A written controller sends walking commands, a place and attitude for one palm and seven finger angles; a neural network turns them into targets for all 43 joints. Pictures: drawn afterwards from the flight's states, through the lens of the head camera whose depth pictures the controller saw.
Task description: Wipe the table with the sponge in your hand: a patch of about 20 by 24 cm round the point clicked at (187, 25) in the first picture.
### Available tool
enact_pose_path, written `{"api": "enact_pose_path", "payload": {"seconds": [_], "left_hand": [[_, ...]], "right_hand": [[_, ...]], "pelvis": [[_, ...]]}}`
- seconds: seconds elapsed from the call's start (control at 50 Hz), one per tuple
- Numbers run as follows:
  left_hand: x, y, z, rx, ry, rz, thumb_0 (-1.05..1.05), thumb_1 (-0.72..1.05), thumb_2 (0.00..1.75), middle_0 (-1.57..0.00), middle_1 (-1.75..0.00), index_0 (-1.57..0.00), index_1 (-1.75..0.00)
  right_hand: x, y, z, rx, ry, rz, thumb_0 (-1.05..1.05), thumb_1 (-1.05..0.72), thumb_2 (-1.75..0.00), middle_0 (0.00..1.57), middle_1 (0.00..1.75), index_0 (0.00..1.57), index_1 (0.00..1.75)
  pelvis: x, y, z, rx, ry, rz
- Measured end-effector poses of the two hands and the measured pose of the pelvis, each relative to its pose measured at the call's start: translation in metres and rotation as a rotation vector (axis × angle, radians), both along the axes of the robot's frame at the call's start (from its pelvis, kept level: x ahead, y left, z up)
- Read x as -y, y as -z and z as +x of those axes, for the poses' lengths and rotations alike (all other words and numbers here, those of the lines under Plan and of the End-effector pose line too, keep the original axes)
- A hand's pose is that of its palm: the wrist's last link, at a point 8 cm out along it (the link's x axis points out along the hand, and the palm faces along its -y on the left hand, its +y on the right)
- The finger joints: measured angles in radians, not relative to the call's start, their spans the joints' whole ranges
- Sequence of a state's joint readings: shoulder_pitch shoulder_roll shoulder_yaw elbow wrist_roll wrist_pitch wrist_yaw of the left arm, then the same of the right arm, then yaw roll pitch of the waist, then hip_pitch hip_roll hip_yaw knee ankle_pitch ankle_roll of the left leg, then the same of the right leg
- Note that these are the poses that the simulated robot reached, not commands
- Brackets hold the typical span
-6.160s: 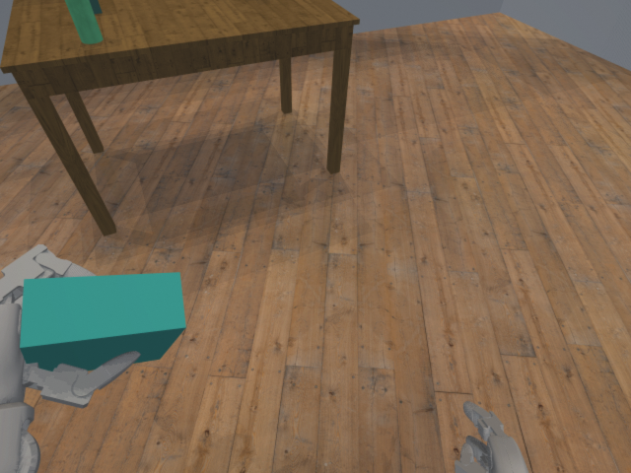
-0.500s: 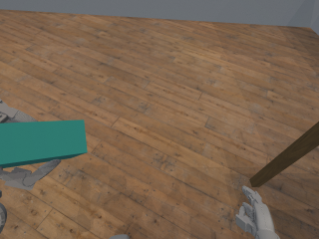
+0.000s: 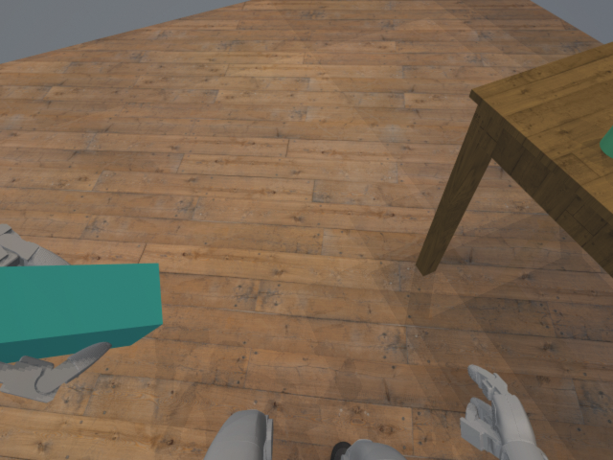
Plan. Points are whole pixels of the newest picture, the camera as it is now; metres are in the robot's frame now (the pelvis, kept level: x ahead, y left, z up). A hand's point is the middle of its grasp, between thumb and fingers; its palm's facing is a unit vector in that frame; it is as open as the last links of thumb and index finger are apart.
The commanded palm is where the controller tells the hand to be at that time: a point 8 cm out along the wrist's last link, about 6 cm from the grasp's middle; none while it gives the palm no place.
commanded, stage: turn to face it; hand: left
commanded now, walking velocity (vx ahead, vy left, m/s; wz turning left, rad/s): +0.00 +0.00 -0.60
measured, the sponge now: (97, 313) +0.23 +0.20 +0.15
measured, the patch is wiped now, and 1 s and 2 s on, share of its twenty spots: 0.00 0.00 0.00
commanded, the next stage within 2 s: none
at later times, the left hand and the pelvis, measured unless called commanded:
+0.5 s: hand (85, 349) +0.19 +0.18 +0.18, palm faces +0.20 -0.87 -0.46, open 9.8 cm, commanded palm +0.16 +0.22 +0.18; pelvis -0.07 +0.00 +0.00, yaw -16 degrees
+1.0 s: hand (234, 381) +0.17 +0.06 +0.17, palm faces -0.13 -0.87 -0.48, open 9.8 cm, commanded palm +0.15 +0.11 +0.18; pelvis -0.14 -0.03 +0.00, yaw -34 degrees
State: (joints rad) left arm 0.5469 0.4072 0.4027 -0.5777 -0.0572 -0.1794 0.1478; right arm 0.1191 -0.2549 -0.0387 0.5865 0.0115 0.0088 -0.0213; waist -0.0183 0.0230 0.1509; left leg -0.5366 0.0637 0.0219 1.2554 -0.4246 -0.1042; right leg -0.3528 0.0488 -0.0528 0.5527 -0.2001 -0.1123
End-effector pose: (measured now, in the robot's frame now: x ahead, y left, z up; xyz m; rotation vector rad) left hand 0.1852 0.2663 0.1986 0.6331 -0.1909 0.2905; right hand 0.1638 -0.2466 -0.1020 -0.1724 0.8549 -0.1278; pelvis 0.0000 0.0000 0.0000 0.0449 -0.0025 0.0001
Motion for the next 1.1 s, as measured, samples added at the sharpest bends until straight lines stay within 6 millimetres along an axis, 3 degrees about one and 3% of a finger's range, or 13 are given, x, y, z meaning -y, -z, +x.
{"api": "enact_pose_path", "payload": {"seconds": [0.08, 0.18, 0.32, 0.48, 0.58, 0.68, 0.8, 0.94, 1.02, 1.1], "left_hand": [[0.010, -0.009, 0.000, 0.041, 0.046, 0.001, 0.00, -0.46, 1.00, -0.77, -1.35, -0.77, -1.34], [0.016, -0.010, -0.006, 0.087, 0.068, -0.042, 0.00, -0.46, 1.00, -0.77, -1.35, -0.77, -1.34], [0.022, 0.000, -0.018, 0.121, 0.133, -0.116, 0.00, -0.46, 1.00, -0.77, -1.35, -0.77, -1.34], [0.034, 0.004, -0.023, 0.102, 0.205, -0.084, 0.00, -0.46, 1.00, -0.77, -1.35, -0.77, -1.34], [0.072, 0.009, -0.016, 0.070, 0.261, -0.071, 0.00, -0.46, 1.00, -0.77, -1.35, -0.77, -1.34], [0.125, 0.017, -0.006, 0.071, 0.383, -0.051, 0.00, -0.46, 1.00, -0.77, -1.35, -0.77, -1.34], [0.161, 0.010, -0.016, 0.019, 0.543, -0.020, 0.00, -0.46, 1.00, -0.77, -1.35, -0.77, -1.34], [0.159, 0.000, -0.025, 0.077, 0.602, -0.021, 0.00, -0.46, 1.00, -0.77, -1.35, -0.77, -1.34], [0.154, 0.010, -0.024, 0.092, 0.593, -0.086, 0.00, -0.46, 1.00, -0.77, -1.35, -0.77, -1.34], [0.163, 0.013, -0.025, 0.078, 0.591, -0.128, 0.00, -0.46, 1.00, -0.77, -1.35, -0.77, -1.34]], "right_hand": [[0.025, -0.011, -0.022, 0.009, 0.067, -0.035, 0.01, -0.90, -0.90, 0.19, 0.30, 0.20, 0.30], [0.036, -0.023, -0.046, 0.026, 0.103, -0.050, 0.01, -0.90, -0.90, 0.19, 0.30, 0.20, 0.30], [0.022, -0.032, -0.074, 0.047, 0.102, -0.045, 0.01, -0.90, -0.90, 0.19, 0.30, 0.20, 0.30], [-0.003, -0.025, -0.119, 0.095, 0.169, 0.044, 0.01, -0.90, -0.90, 0.20, 0.30, 0.20, 0.30], [0.000, -0.006, -0.155, 0.087, 0.216, 0.110, 0.01, -0.90, -0.90, 0.20, 0.30, 0.20, 0.30], [0.034, 0.018, -0.200, 0.025, 0.294, 0.104, 0.01, -0.90, -0.90, 0.20, 0.30, 0.21, 0.30], [0.077, 0.001, -0.260, -0.039, 0.461, 0.009, 0.01, -0.90, -0.90, 0.20, 0.30, 0.20, 0.30], [0.094, -0.024, -0.306, -0.045, 0.554, -0.091, 0.01, -0.90, -0.90, 0.19, 0.30, 0.20, 0.30], [0.085, -0.032, -0.318, -0.014, 0.577, -0.117, 0.01, -0.90, -0.90, 0.19, 0.30, 0.20, 0.30], [0.066, -0.033, -0.322, 0.052, 0.604, -0.069, 0.01, -0.90, -0.90, 0.19, 0.30, 0.20, 0.30]], "pelvis": [[0.006, -0.003, -0.007, -0.012, 0.041, 0.006], [0.008, -0.005, -0.019, -0.030, 0.097, 0.016], [0.002, -0.004, -0.042, -0.054, 0.167, 0.017], [0.002, -0.001, -0.072, -0.003, 0.270, -0.024], [0.019, 0.004, -0.084, 0.008, 0.350, -0.058], [0.036, 0.015, -0.109, 0.010, 0.395, -0.062], [0.039, 0.006, -0.127, -0.013, 0.482, -0.026], [0.034, 0.003, -0.138, -0.041, 0.559, -0.012], [0.026, 0.004, -0.146, -0.023, 0.613, -0.010], [0.026, -0.001, -0.152, -0.010, 0.658, -0.043]]}}
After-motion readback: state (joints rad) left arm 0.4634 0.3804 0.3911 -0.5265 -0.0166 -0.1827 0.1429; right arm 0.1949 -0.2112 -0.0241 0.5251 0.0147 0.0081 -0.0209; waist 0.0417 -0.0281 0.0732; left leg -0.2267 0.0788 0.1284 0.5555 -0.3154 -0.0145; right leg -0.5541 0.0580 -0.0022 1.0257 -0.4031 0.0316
